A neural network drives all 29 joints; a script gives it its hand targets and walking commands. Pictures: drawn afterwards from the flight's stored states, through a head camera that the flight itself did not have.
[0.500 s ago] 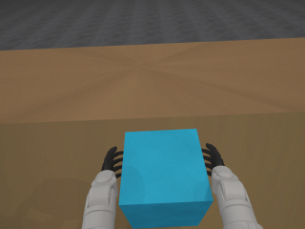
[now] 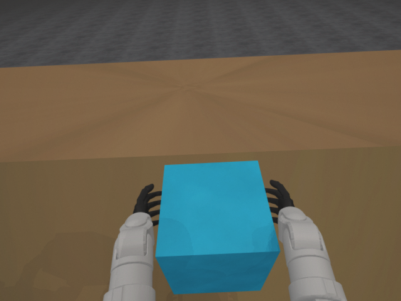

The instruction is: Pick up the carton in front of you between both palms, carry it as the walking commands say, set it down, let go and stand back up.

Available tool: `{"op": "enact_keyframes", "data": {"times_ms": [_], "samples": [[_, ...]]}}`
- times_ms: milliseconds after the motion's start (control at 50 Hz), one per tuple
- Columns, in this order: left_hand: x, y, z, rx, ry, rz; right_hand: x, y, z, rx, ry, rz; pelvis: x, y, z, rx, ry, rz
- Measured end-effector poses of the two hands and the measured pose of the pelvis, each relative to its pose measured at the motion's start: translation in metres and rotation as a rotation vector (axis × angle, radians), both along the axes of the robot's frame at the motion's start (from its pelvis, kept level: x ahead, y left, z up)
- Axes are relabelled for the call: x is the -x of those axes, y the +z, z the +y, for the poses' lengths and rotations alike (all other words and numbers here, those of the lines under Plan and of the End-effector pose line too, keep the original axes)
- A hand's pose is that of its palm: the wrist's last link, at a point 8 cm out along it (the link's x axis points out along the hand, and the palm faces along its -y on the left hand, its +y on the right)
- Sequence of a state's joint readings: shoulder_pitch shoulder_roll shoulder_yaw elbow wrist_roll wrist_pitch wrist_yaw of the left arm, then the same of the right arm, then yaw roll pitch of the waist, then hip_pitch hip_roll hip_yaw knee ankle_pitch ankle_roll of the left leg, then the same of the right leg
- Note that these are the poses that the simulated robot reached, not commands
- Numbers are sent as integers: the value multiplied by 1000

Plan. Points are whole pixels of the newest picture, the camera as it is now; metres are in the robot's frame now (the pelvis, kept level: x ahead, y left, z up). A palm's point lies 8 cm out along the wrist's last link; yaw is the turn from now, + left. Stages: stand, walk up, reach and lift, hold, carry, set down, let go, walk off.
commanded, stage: reach and lift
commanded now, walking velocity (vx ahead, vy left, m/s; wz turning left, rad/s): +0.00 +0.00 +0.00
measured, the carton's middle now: (214, 230) +0.31 +0.00 -0.05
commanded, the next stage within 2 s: hold in 0.56 s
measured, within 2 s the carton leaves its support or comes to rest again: neither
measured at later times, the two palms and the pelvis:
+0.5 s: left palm (141, 215) +0.30 +0.15 +0.04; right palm (285, 210) +0.30 -0.15 +0.04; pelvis +0.02 +0.00 +0.01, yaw +0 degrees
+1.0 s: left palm (139, 215) +0.29 +0.15 +0.06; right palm (288, 209) +0.29 -0.15 +0.05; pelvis +0.00 +0.00 +0.00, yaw +0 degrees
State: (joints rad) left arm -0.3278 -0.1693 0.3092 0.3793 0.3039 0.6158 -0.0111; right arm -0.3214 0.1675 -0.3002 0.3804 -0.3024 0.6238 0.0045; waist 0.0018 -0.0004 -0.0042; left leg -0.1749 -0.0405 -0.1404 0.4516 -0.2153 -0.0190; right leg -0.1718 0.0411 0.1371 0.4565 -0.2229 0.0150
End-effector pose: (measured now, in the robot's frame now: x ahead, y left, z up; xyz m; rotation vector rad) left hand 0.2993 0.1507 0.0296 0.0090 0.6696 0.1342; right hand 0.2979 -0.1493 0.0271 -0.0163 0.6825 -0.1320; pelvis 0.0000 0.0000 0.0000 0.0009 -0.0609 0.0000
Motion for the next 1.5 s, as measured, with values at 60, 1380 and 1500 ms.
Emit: {"op": "enact_keyframes", "data": {"times_ms": [60, 1380, 1500], "samples": [[-1, 1, 0, -6, -4, 1, -1, 1, 0, 5, 4, 1, -3, 1, 0, 0, 0, -2], [-5, 29, 1, -7, -5, -32, -6, 31, 1, 12, 2, -32, -15, 1, 1, 3, 3, 27], [-30, 39, 3, 14, 5, -78, -29, 42, 3, -5, -18, -79, -41, -10, 3, -2, -11, 89]]}}
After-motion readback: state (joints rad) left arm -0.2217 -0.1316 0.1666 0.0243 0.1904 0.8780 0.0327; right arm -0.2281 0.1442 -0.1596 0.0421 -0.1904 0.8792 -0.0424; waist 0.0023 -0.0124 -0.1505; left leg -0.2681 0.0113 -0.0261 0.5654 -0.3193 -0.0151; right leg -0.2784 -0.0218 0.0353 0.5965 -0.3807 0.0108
